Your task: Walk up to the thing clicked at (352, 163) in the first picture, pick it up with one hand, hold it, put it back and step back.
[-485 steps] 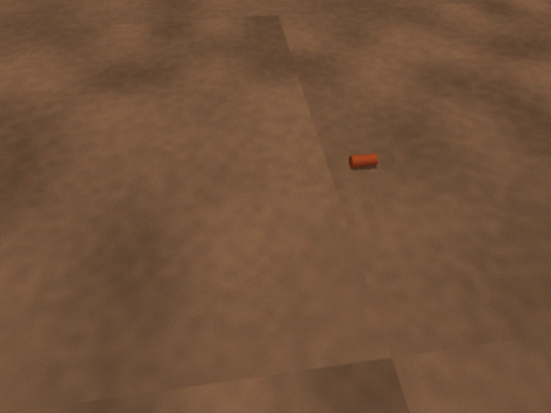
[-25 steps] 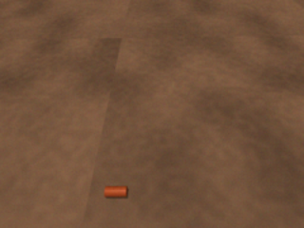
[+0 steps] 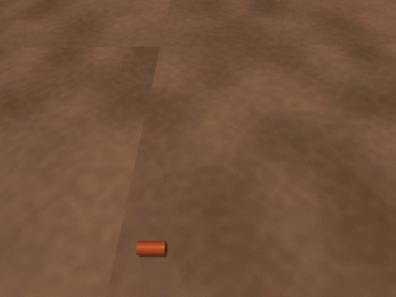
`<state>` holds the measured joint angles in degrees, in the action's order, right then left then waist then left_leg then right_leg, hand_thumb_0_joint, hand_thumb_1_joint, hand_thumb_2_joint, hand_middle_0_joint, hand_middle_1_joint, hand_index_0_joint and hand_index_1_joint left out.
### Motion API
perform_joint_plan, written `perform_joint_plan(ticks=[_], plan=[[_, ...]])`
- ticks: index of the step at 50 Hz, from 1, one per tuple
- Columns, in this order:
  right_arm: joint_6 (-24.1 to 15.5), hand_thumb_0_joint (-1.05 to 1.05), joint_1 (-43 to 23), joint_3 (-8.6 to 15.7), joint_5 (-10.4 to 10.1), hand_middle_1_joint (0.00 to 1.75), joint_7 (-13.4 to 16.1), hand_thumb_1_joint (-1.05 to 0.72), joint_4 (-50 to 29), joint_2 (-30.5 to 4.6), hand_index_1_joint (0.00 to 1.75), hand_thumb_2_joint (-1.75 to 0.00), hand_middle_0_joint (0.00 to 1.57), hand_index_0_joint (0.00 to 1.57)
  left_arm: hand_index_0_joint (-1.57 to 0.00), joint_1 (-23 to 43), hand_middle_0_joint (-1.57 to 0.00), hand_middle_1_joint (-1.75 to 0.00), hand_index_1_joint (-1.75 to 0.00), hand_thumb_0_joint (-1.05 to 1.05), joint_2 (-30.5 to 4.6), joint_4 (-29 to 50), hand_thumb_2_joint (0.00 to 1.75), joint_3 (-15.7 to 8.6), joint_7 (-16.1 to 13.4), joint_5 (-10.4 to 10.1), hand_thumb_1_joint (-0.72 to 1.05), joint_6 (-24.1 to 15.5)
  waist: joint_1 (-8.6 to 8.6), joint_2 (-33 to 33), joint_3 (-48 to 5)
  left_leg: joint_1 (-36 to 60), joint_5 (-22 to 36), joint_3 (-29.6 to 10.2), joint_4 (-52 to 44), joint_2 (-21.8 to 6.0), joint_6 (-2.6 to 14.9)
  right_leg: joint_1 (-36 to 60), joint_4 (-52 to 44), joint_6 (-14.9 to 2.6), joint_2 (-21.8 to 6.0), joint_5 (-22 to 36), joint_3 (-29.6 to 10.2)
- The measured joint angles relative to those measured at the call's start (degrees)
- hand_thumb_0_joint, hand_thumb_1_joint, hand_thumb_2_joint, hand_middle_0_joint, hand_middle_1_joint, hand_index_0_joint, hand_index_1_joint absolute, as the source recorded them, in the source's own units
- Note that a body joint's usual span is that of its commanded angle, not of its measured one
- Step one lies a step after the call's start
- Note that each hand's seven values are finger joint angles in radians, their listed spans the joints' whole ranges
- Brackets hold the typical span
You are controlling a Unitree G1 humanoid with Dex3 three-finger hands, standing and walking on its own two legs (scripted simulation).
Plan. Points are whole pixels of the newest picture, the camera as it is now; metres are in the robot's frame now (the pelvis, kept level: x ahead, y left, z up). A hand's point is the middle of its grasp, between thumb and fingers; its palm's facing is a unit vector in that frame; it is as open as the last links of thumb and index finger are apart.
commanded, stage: stand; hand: left
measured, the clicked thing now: (151, 247) +0.46 +0.26 -0.75
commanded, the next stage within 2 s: none
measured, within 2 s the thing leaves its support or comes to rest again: neither
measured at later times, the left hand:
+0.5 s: hand out of the picture +0.08 +0.25 -0.16, palm faces -0.04 -0.94 -0.34, open 7.4 cm
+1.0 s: hand out of the picture +0.08 +0.26 -0.16, palm faces -0.03 -0.94 -0.34, open 7.4 cm
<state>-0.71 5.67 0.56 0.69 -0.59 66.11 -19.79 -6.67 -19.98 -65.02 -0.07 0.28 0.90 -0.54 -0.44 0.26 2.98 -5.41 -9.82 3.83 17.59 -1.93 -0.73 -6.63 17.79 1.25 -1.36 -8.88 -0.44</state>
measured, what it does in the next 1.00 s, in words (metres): stands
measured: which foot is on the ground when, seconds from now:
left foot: down 0.00-1.00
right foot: down 0.00-1.00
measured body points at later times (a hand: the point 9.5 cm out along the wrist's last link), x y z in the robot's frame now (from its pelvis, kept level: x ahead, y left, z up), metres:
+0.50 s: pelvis +0.01 +0.00 +0.00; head +0.02 +0.00 +0.45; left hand +0.08 +0.30 -0.13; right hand +0.09 -0.30 -0.13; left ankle +0.00 +0.12 -0.75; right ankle +0.01 -0.13 -0.75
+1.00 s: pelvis +0.01 +0.00 +0.00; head +0.01 +0.01 +0.45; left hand +0.08 +0.30 -0.13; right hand +0.09 -0.30 -0.13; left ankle +0.00 +0.12 -0.75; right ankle +0.01 -0.13 -0.75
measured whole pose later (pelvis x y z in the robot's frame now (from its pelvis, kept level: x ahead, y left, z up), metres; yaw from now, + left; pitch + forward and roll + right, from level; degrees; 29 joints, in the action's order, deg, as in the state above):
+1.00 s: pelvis +0.01 +0.00 +0.00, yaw +0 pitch -2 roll +0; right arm -0.7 6.0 0.4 0.7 -0.4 65.1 -19.7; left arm -6.6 -20.1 -64.6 0.0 0.1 1.0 -0.6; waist -0.3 0.4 2.6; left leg -4.8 -10.4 3.5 17.5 -1.5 -0.5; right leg -5.8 17.5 1.5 -1.8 -9.5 -0.1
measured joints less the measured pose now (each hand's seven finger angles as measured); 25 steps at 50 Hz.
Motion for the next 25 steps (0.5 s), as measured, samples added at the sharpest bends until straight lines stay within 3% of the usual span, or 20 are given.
perform_joint_plan(ticks=[25], plan=[[0.0,0.01,-0.3,-0.2,-0.1,0.30,0.1,-0.90,-0.7,0.0,0.30,-0.90,0.20,0.21,-0.20,0.3,-0.21,-0.30,-0.30,0.01,0.0,0.3,0.90,0.2,-0.1,0.1,0.90,-0.2,0.08,0.0,-0.2,0.4,-0.6,-0.1,-0.1,0.1,0.05,0.6,-0.4,0.12,-0.1,-0.5,0.1]])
